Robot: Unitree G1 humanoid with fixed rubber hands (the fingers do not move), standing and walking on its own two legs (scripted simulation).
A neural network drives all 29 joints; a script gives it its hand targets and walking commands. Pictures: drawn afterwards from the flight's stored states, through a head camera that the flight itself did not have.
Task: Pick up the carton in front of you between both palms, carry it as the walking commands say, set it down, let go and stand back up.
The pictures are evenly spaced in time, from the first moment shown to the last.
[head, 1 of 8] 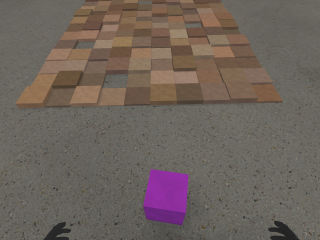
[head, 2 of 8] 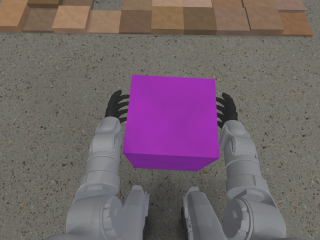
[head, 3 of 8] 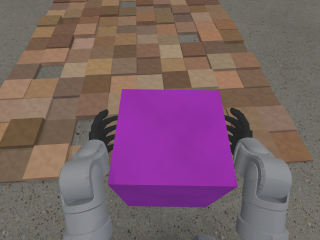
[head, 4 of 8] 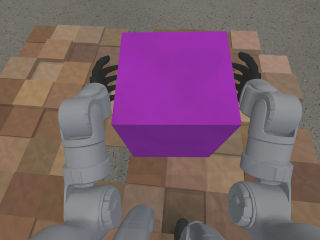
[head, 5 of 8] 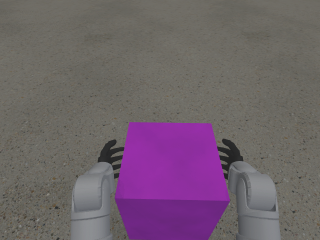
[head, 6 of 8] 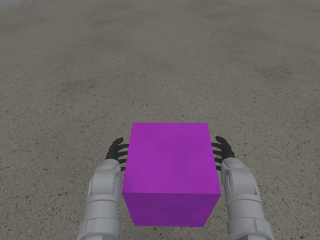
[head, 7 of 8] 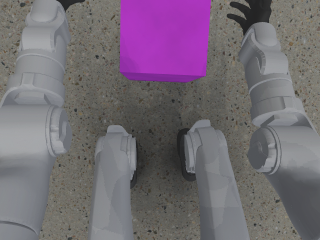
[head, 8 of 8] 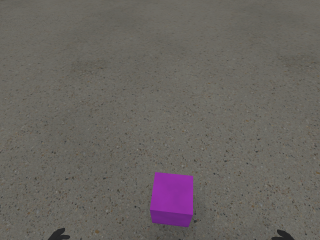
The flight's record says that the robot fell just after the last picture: no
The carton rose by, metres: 0.80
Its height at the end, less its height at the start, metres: +0.00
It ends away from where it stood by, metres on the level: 6.91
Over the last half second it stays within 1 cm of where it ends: yes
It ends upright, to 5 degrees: yes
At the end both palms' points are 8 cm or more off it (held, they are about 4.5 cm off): yes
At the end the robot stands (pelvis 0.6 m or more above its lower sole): yes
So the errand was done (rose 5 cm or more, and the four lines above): yes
